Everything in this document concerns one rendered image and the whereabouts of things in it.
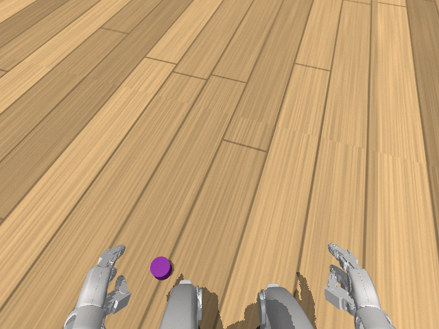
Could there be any right robot hand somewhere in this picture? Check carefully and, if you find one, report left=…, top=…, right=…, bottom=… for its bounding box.
left=324, top=243, right=381, bottom=317

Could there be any left robot arm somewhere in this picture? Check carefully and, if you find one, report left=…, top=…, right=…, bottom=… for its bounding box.
left=64, top=305, right=106, bottom=329

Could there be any right robot arm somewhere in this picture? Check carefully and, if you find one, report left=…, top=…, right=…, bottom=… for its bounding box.
left=355, top=307, right=396, bottom=329

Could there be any tin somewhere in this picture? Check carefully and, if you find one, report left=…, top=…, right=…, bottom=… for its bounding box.
left=150, top=256, right=172, bottom=280

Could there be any left robot hand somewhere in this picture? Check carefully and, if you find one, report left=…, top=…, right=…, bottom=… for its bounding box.
left=75, top=245, right=132, bottom=316

